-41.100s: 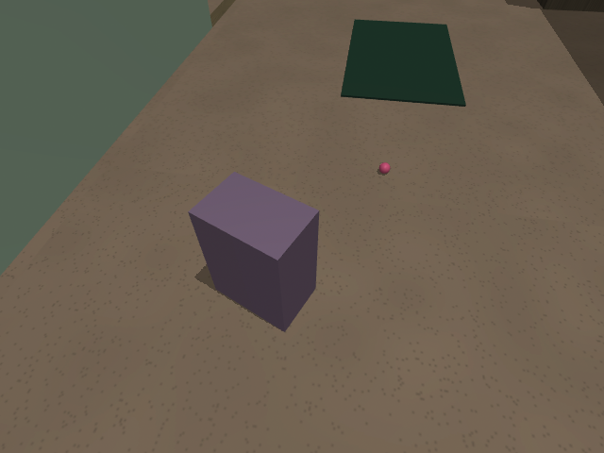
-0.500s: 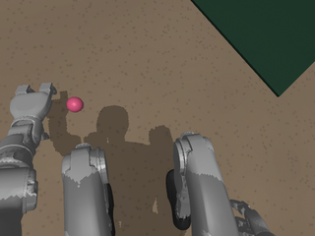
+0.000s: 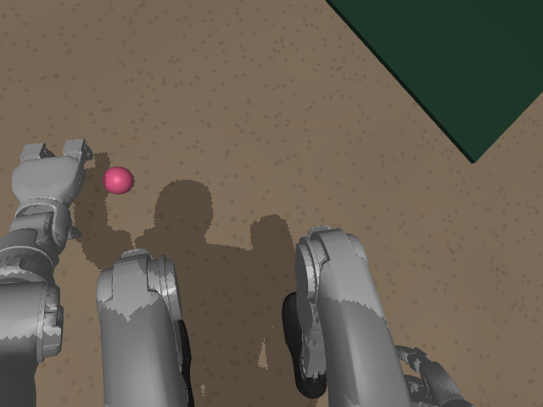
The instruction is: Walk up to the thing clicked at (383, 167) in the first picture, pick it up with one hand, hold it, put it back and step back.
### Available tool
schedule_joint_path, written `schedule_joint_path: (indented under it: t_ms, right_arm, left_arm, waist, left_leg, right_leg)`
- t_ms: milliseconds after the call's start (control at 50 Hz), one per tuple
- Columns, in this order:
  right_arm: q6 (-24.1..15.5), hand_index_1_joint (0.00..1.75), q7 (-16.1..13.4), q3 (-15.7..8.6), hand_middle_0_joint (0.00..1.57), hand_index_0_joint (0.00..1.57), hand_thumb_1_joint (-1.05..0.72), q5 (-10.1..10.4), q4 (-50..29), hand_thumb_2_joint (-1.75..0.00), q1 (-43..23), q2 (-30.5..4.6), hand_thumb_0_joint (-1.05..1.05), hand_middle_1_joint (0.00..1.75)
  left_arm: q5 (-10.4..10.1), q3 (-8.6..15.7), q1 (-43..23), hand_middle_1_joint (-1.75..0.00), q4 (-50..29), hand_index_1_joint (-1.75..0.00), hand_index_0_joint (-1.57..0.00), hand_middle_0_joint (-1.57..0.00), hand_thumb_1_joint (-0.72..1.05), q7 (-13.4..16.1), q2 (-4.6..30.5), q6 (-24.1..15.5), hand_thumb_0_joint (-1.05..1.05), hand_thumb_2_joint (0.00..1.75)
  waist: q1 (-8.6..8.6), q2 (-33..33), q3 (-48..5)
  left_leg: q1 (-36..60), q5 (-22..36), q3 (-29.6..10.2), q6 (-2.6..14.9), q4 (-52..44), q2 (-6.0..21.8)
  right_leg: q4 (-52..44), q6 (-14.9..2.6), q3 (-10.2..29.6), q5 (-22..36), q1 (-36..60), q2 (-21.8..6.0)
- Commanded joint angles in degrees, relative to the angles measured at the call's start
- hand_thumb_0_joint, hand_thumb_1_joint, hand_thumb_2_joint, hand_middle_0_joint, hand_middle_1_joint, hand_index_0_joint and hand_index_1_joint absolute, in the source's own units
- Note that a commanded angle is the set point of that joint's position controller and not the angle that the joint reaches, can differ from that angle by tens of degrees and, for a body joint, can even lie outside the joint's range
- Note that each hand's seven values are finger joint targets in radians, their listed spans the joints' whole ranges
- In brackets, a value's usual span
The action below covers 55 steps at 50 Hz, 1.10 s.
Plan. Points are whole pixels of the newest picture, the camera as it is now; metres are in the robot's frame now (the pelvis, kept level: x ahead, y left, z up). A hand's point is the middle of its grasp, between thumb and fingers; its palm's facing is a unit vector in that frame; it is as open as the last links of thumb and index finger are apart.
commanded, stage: rise first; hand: left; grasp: from above
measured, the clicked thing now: (118, 180) +0.48 +0.24 -0.30
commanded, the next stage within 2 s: approach in 1.46 s
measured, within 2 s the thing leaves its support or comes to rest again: neither
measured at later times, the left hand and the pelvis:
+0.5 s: hand (75, 192) +0.43 +0.27 -0.19, palm faces -0.46 -0.07 -0.89, open 13.5 cm; pelvis +0.00 +0.00 -0.01, yaw -1 degrees
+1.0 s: hand (77, 184) +0.45 +0.27 -0.19, palm faces -0.44 -0.06 -0.90, open 13.6 cm; pelvis +0.00 +0.00 -0.01, yaw -2 degrees
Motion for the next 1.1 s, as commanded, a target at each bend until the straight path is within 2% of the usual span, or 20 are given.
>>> schedule_joint_path:
  t_ms: [0, 120, 160, 240, 280, 460, 500, 540, 560, 600, 700, 740, 800, 840, 860, 920, 960, 1040, 1060, 1080]
  right_arm:
    - [-0.5, 0.3, -0.38, -3.85, 0.2, 0.2, -0.91, -0.29, -0.98, -0.9, 11.25, -13.25, 0.0, 0.3]
    - [-0.74, 0.3, -0.29, -3.52, 0.2, 0.2, -0.9, -0.52, -0.76, -0.9, 11.54, -13.54, 0.0, 0.3]
    - [-0.92, 0.3, -0.15, -3.31, 0.2, 0.2, -0.9, -0.61, -0.6, -0.9, 11.46, -13.67, 0.0, 0.3]
    - [-0.84, 0.3, -0.05, -2.73, 0.2, 0.2, -0.9, -0.54, -0.82, -0.9, 11.79, -13.79, 0.0, 0.3]
    - [-1.09, 0.3, 0.14, -2.25, 0.2, 0.2, -0.9, -0.88, -0.63, -0.9, 11.91, -13.73, 0.0, 0.3]
    - [-1.44, 0.3, 0.38, -1.39, 0.2, 0.2, -0.9, -1.41, -1.46, -0.9, 11.74, -14.63, 0.0, 0.3]
    - [-1.49, 0.3, 0.35, -1.33, 0.2, 0.2, -0.9, -1.34, -1.2, -0.9, 11.66, -14.4, 0.0, 0.3]
    - [-1.53, 0.3, 0.47, -1.26, 0.2, 0.2, -0.9, -1.75, -1.08, -0.9, 12.45, -14.79, 0.0, 0.3]
    - [-1.49, 0.3, 0.43, -1.22, 0.2, 0.2, -0.9, -1.78, -1.06, -0.9, 12.46, -14.79, 0.0, 0.3]
    - [-1.64, 0.3, 0.65, -1.17, 0.2, 0.2, -0.9, -1.71, -1.0, -0.9, 12.56, -14.85, 0.0, 0.3]
    - [-2.16, 0.3, 1.11, -0.62, 0.2, 0.2, -0.9, -2.1, -0.37, -0.9, 13.02, -14.88, 0.0, 0.3]
    - [-2.0, 0.3, 1.08, -0.72, 0.2, 0.2, -0.9, -1.95, -0.8, -0.9, 13.09, -15.47, 0.0, 0.3]
    - [-2.15, 0.3, 1.66, -0.54, 0.2, 0.2, -0.9, -2.3, -0.81, -0.9, 12.3, -15.19, 0.0, 0.3]
    - [-2.07, 0.3, 1.46, -0.83, 0.2, 0.2, -0.9, -1.89, -1.42, -0.9, 12.84, -15.58, 0.0, 0.3]
    - [-2.15, 0.3, 1.67, -0.82, 0.2, 0.2, -0.9, -1.92, -1.33, -0.9, 12.79, -15.07, 0.0, 0.3]
    - [-2.17, 0.3, 2.02, -0.98, 0.2, 0.2, -0.9, -1.83, -1.04, -0.9, 13.17, -15.17, 0.0, 0.3]
    - [-2.02, 0.3, 2.08, -1.43, 0.2, 0.2, -0.9, -1.56, -1.2, -0.9, 13.5, -15.43, 0.0, 0.3]
    - [-1.86, 0.3, 2.3, -1.39, 0.2, 0.2, -0.9, -1.19, -1.06, -0.9, 13.41, -15.18, 0.0, 0.3]
    - [-1.74, 0.3, 2.12, -1.54, 0.2, 0.2, -0.9, -0.85, -1.23, -0.9, 13.34, -15.25, 0.0, 0.3]
    - [-1.67, 0.3, 2.04, -1.47, 0.2, 0.2, -0.9, -0.88, -1.46, -0.9, 13.36, -15.25, 0.0, 0.3]
  left_arm:
    - [-0.4, 1.37, -16.26, -0.91, -6.11, -0.92, -0.16, -0.17, -0.46, 2.5, 12.88, 0.21, 0.0, 0.94]
    - [-0.64, 1.62, -18.07, -0.92, -7.02, -0.93, -0.16, -0.16, -0.46, 2.8, 13.07, 0.43, 0.0, 0.94]
    - [-0.46, 1.07, -18.31, -0.92, -4.12, -0.92, -0.17, -0.17, -0.44, 2.61, 13.14, 0.72, 0.0, 0.92]
    - [-0.43, 1.58, -18.28, -0.9, -3.86, -0.91, -0.18, -0.19, -0.44, 2.54, 14.37, 0.75, 0.0, 0.93]
    - [-0.67, 0.73, -18.79, -0.91, -2.07, -0.91, -0.18, -0.19, -0.43, 2.38, 13.27, 0.89, 0.0, 0.91]
    - [-0.3, 2.41, -19.84, -0.9, -2.51, -0.91, -0.18, -0.19, -0.43, 2.59, 16.84, 0.07, 0.0, 0.92]
    - [-0.52, 1.64, -19.38, -0.89, -1.51, -0.91, -0.18, -0.19, -0.44, 2.64, 16.08, 0.21, 0.0, 0.93]
    - [-0.17, 2.26, -20.49, -0.9, -2.31, -0.91, -0.18, -0.19, -0.44, 2.86, 16.73, 0.14, 0.0, 0.93]
    - [-0.39, 2.35, -20.11, -0.89, -2.9, -0.9, -0.18, -0.19, -0.44, 2.96, 16.4, 0.17, 0.0, 0.92]
    - [-0.18, 1.71, -21.31, -0.89, -1.52, -0.9, -0.18, -0.19, -0.44, 3.12, 16.5, 0.32, 0.0, 0.92]
    - [-0.34, 0.85, -21.74, -0.9, 0.52, -0.91, -0.17, -0.18, -0.45, 3.2, 15.52, 0.92, 0.0, 0.93]
    - [-0.35, 2.29, -21.47, -0.9, -1.83, -0.91, -0.17, -0.19, -0.45, 3.28, 17.65, 0.92, 0.0, 0.93]
    - [-0.45, 1.09, -20.34, -0.91, 0.75, -0.92, -0.17, -0.18, -0.45, 2.8, 16.06, 1.14, 0.0, 0.93]
    - [-0.76, 3.11, -21.38, -0.91, -3.53, -0.92, -0.17, -0.18, -0.45, 2.86, 18.98, 1.02, 0.0, 0.93]
    - [-0.98, 1.97, -19.17, -0.9, -1.11, -0.92, -0.17, -0.18, -0.46, 2.63, 16.83, 1.38, 0.0, 0.94]
    - [-1.06, 1.79, -20.19, -0.89, -3.58, -0.91, -0.18, -0.19, -0.45, 2.44, 16.48, 1.62, 0.0, 0.93]
    - [-1.3, 2.94, -20.08, -0.89, -5.41, -0.91, -0.17, -0.19, -0.46, 2.45, 17.51, 1.74, 0.0, 0.94]
    - [-1.75, 1.08, -20.76, -0.89, -3.68, -0.91, -0.18, -0.2, -0.44, 1.49, 15.51, 1.94, 0.0, 0.92]
    - [-1.91, 1.99, -19.71, -0.89, -3.85, -0.91, -0.18, -0.19, -0.46, 1.35, 16.27, 1.97, 0.0, 0.93]
    - [-1.93, 2.06, -19.05, -0.88, -3.19, -0.9, -0.18, -0.2, -0.45, 1.21, 16.26, 2.13, 0.0, 0.93]
  waist:
    - [-0.71, 12.35, -37.32]
    - [-0.74, 14.3, -39.26]
    - [-1.7, 13.32, -37.21]
    - [-1.41, 13.23, -37.67]
    - [-2.55, 11.43, -35.77]
    - [-2.31, 13.74, -36.66]
    - [-2.26, 13.03, -35.78]
    - [-2.97, 14.34, -36.05]
    - [-2.4, 14.43, -37.48]
    - [-3.45, 14.46, -36.16]
    - [-4.39, 14.68, -34.39]
    - [-3.12, 16.74, -37.55]
    - [-3.9, 15.36, -34.98]
    - [-2.57, 16.85, -37.7]
    - [-2.7, 16.13, -36.59]
    - [-3.24, 16.19, -37.73]
    - [-2.55, 16.89, -38.98]
    - [-3.7, 14.73, -36.22]
    - [-2.44, 14.48, -37.23]
    - [-2.65, 14.48, -36.78]
  left_leg:
    - [28.96, 9.53, 6.6, 3.21, -12.81, -1.57]
    - [30.56, 9.85, 6.14, 2.89, -13.26, -1.69]
    - [29.1, 9.53, 6.15, 3.04, -12.51, -1.56]
    - [28.43, 10.51, 6.25, 3.16, -12.05, -1.62]
    - [27.02, 10.12, 6.34, 3.43, -11.35, -1.63]
    - [26.41, 7.64, 6.11, 3.19, -11.5, -1.69]
    - [25.44, 7.48, 6.26, 3.27, -11.26, -1.76]
    - [26.33, 8.27, 6.18, 3.16, -11.17, -1.73]
    - [27.24, 9.13, 5.95, 3.02, -11.44, -1.68]
    - [27.05, 9.01, 5.74, 3.04, -11.04, -1.54]
    - [26.92, 9.5, 5.59, 2.94, -10.68, -1.44]
    - [28.88, 10.87, 5.47, 2.74, -11.08, -1.47]
    - [26.73, 8.87, 5.65, 2.9, -11.19, -1.49]
    - [27.61, 9.53, 5.86, 2.95, -11.22, -1.48]
    - [27.28, 9.64, 6.08, 2.96, -10.81, -1.46]
    - [28.13, 10.79, 5.85, 2.89, -10.92, -1.43]
    - [28.55, 11.45, 5.84, 2.87, -11.48, -1.43]
    - [26.31, 10.45, 5.78, 3.18, -11.25, -1.38]
    - [27.05, 10.09, 5.58, 3.14, -11.89, -1.39]
    - [27.11, 10.2, 5.72, 3.15, -11.63, -1.4]
  right_leg:
    - [-14.53, -4.05, -5.45, 12.97, 17.13, 1.31]
    - [-13.73, -4.14, -6.01, 12.86, 16.78, 1.39]
    - [-13.58, -4.11, -6.08, 12.96, 16.06, 1.48]
    - [-13.62, -4.03, -5.94, 14.1, 17.29, 1.52]
    - [-13.92, -3.74, -5.77, 14.35, 17.57, 1.6]
    - [-13.86, -3.92, -6.22, 11.54, 17.71, 1.85]
    - [-13.82, -3.93, -5.93, 11.51, 17.44, 1.82]
    - [-13.7, -3.85, -6.22, 12.41, 17.78, 1.74]
    - [-13.34, -3.95, -6.46, 12.98, 17.93, 1.83]
    - [-12.97, -3.99, -6.75, 13.24, 16.78, 1.8]
    - [-12.48, -3.97, -7.0, 14.09, 16.28, 1.87]
    - [-12.26, -4.08, -7.1, 15.11, 17.1, 1.84]
    - [-12.67, -4.04, -7.26, 13.5, 16.75, 2.12]
    - [-13.04, -4.0, -6.87, 13.89, 17.98, 1.82]
    - [-12.89, -3.97, -6.6, 14.3, 18.11, 1.82]
    - [-12.78, -3.9, -6.83, 15.57, 18.73, 1.97]
    - [-12.95, -3.92, -6.84, 16.08, 19.44, 1.85]
    - [-13.47, -3.81, -6.72, 15.36, 18.46, 1.99]
    - [-13.68, -3.97, -6.75, 14.73, 18.22, 2.01]
    - [-13.82, -3.88, -6.65, 14.75, 18.66, 1.93]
